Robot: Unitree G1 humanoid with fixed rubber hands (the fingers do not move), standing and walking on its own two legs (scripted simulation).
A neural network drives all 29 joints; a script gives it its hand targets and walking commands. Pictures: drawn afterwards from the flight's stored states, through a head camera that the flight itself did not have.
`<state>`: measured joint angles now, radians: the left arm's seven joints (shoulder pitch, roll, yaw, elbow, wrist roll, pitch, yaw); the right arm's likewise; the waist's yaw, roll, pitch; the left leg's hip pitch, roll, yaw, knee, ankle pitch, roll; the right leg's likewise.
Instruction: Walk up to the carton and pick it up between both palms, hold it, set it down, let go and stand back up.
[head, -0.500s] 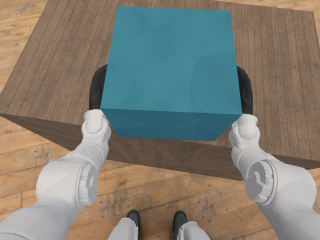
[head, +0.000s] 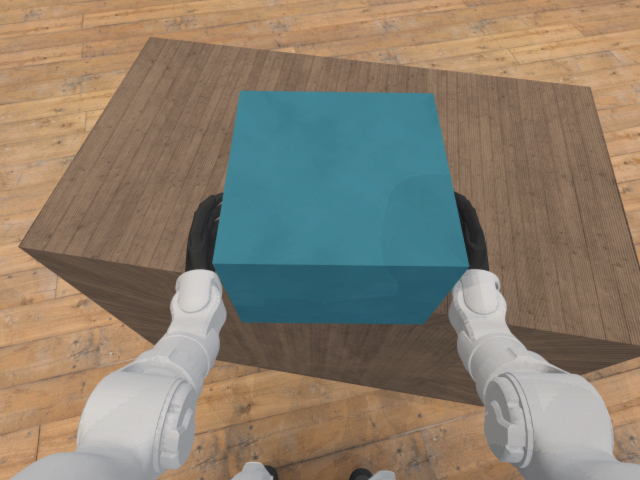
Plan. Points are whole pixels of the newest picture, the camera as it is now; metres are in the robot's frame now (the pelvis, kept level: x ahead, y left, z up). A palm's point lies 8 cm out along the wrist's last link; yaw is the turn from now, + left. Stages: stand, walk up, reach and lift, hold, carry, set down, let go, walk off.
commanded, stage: reach and lift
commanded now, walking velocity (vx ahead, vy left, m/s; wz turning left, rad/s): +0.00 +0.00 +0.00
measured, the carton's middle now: (334, 211) +0.46 +0.00 +0.01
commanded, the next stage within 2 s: hold in 1.96 s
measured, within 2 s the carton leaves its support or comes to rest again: leaves its support in 0.16 s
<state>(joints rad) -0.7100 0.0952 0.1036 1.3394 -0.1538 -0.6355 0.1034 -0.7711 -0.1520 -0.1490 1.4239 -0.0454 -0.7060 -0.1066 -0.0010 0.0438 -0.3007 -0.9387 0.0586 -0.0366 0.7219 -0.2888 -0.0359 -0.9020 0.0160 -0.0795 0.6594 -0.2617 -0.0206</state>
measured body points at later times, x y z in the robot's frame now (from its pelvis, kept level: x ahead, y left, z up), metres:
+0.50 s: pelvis -0.04 -0.01 +0.01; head -0.02 +0.00 +0.46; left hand +0.37 +0.17 +0.07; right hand +0.38 -0.18 +0.09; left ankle +0.00 +0.14 -0.70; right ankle +0.00 -0.11 -0.70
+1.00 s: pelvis +0.00 +0.00 +0.04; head -0.03 -0.01 +0.49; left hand +0.39 +0.19 +0.16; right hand +0.40 -0.16 +0.17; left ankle +0.00 +0.14 -0.70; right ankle +0.00 -0.11 -0.70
